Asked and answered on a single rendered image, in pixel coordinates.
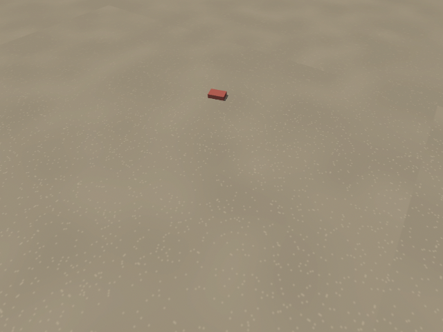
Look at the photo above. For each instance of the small box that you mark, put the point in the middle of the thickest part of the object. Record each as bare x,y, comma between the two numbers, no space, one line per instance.
217,94

